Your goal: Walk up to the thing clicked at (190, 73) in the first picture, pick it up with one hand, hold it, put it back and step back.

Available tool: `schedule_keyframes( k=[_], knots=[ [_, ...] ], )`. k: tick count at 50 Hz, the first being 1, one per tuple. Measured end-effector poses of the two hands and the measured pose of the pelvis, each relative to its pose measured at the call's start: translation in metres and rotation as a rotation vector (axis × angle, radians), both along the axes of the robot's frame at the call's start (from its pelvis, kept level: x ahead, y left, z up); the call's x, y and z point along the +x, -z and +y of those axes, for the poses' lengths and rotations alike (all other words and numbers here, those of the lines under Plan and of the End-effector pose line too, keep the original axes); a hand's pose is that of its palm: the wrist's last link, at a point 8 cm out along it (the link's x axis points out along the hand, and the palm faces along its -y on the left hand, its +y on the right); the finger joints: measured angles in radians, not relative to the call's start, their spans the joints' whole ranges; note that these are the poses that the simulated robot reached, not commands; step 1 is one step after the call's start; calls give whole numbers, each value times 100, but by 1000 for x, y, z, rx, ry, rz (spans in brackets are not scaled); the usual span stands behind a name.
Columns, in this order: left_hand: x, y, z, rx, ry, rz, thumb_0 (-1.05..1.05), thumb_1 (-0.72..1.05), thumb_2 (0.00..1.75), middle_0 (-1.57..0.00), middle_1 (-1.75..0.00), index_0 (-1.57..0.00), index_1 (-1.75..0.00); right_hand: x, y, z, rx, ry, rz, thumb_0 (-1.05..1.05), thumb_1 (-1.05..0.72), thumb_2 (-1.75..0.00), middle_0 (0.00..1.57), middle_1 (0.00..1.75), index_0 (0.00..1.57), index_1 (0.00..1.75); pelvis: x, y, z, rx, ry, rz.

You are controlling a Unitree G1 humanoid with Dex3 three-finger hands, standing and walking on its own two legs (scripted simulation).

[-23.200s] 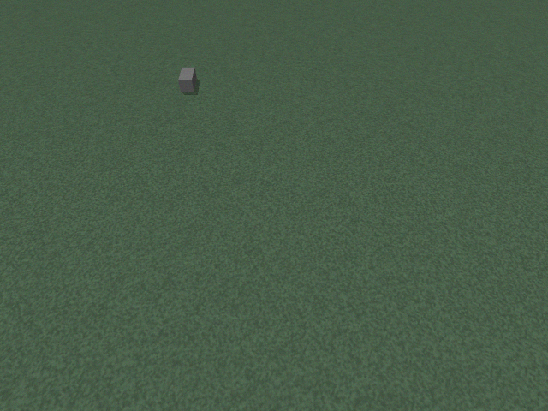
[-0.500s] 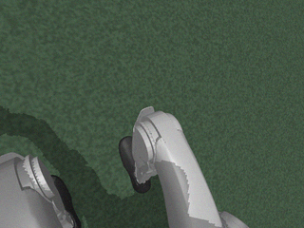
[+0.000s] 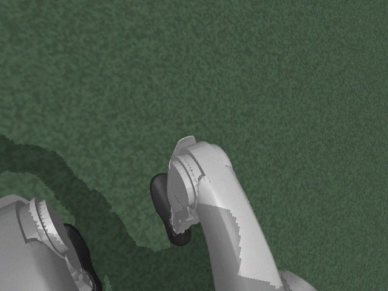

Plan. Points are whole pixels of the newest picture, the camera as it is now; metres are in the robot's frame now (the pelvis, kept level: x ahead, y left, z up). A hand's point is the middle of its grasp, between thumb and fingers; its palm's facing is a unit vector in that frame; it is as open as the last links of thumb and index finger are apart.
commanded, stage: approach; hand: left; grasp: from above
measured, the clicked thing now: out of the picture +0.47 +0.33 -0.30
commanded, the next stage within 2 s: none
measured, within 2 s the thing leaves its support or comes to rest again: neither
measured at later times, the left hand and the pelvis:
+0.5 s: hand out of the picture +0.46 +0.33 -0.21, palm faces +0.05 -0.48 -0.87, open 12.8 cm; pelvis +0.00 +0.00 +0.00, yaw +0 degrees
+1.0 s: hand out of the picture +0.46 +0.33 -0.22, palm faces +0.06 -0.48 -0.87, open 12.9 cm; pelvis +0.00 +0.00 +0.00, yaw +0 degrees
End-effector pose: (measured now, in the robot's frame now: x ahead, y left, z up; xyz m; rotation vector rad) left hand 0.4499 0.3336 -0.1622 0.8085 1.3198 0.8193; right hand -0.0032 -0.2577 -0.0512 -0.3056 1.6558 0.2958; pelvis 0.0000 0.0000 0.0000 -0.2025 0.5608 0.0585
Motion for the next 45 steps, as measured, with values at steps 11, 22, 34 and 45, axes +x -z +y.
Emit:
schedule_keyframes(
  k=[11,22,34,45],
  knots=[
    [4,-9,10,30,-11,-14,0,-26,80,-27,-87,-27,-87,4,5,-2,3,-28,3,0,-93,-90,19,29,20,30,-1,0,0,2,-4,-2],
    [6,-10,8,9,-2,-3,0,-29,83,-23,-90,-24,-91,5,4,1,6,-9,-13,0,-93,-90,19,29,20,30,2,1,1,-4,3,10],
    [-1,-3,13,9,6,-1,0,-31,83,-22,-91,-22,-92,3,2,3,-9,-17,-10,0,-93,-90,19,29,20,30,-1,1,2,-4,-3,2],
    [4,-3,7,10,-16,-9,0,-32,85,-21,-93,-22,-93,-1,-4,1,-6,-19,7,0,-93,-90,19,29,20,30,1,0,2,-7,-2,-1]
  ],
)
